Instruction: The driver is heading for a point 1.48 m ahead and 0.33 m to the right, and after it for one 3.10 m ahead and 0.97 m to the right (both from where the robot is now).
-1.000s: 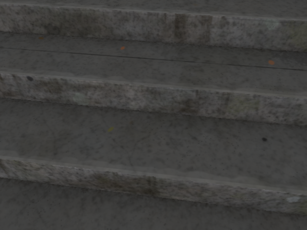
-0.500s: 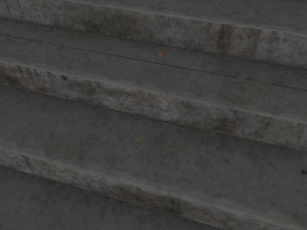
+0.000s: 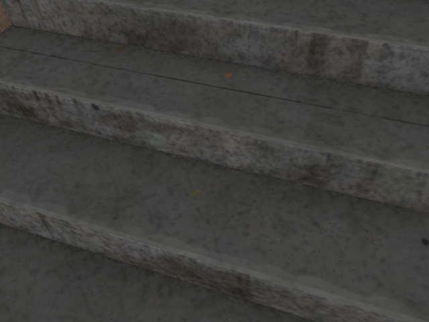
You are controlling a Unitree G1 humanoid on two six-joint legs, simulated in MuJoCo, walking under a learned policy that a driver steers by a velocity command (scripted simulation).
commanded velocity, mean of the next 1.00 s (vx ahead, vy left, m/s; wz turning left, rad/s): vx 0.13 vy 0.00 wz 0.01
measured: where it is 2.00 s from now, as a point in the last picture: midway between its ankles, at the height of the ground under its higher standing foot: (242, 226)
